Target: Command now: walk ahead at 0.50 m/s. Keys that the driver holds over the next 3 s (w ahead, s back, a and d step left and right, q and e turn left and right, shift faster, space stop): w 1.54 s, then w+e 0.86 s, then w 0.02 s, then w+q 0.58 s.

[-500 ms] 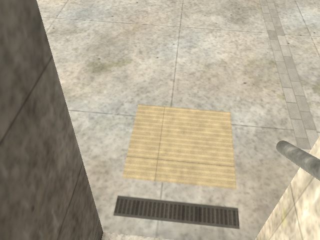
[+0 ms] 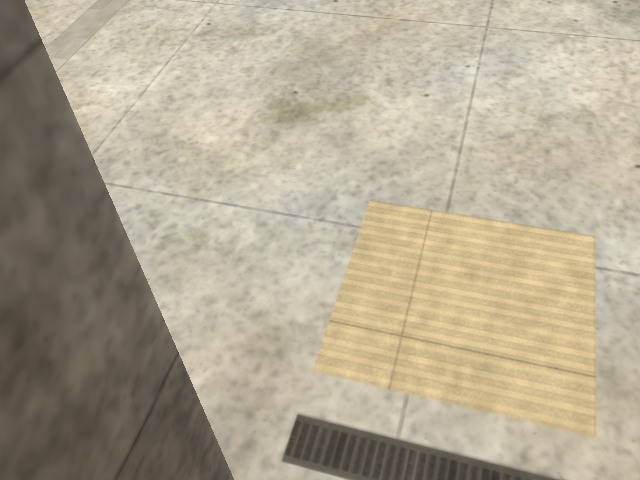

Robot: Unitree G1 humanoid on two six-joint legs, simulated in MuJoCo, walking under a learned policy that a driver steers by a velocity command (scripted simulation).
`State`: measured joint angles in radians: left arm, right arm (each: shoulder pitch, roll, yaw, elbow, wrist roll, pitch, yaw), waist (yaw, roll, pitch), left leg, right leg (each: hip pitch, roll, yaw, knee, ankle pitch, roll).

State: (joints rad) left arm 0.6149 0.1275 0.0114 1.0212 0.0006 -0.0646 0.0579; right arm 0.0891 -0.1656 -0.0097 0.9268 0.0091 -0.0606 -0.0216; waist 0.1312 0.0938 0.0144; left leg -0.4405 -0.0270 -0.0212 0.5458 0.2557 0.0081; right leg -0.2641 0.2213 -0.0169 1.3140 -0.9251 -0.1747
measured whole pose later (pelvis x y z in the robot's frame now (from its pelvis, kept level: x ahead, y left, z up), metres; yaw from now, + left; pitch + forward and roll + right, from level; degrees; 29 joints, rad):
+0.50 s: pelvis +0.29 -0.06 -0.23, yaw +0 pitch +0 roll +5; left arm 0.24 0.24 0.05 0.92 0.03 -0.07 -0.02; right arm 0.45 -0.22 -0.05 1.00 -0.03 -0.06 -0.05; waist -0.06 -0.07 -0.02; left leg -0.37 -0.10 0.02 1.65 -0.82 0.14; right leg -0.16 0.00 -0.01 0.33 -0.05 -0.10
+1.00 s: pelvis +0.61 -0.08 -0.45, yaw +1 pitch +1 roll -1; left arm 0.52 0.12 0.01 1.08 0.02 -0.05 0.02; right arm 0.15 -0.19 -0.01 0.97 -0.04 -0.09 0.04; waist 0.05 0.06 -0.02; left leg -0.25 -0.08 0.03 0.41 -0.20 0.12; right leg -0.33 0.17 -0.08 1.79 -0.83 -0.14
